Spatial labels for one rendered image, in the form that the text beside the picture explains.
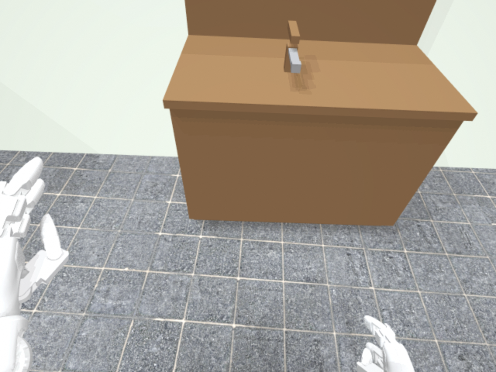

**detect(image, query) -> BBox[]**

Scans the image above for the left robot forearm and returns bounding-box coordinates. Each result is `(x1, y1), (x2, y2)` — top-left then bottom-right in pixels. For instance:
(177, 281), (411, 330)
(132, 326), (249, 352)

(0, 315), (33, 372)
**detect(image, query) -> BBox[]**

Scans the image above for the right robot hand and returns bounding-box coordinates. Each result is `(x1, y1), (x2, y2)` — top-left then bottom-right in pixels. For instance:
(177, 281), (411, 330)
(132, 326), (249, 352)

(356, 315), (415, 372)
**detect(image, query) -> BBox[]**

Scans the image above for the left robot hand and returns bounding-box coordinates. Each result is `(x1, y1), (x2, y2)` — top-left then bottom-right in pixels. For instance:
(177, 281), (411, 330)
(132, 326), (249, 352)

(0, 157), (69, 317)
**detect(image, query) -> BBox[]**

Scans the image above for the tap lever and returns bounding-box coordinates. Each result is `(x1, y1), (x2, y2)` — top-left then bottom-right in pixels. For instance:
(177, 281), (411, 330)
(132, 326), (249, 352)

(288, 48), (301, 73)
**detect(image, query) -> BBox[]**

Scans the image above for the counter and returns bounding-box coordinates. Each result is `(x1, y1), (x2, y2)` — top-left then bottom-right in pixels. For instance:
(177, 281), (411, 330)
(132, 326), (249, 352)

(163, 0), (477, 226)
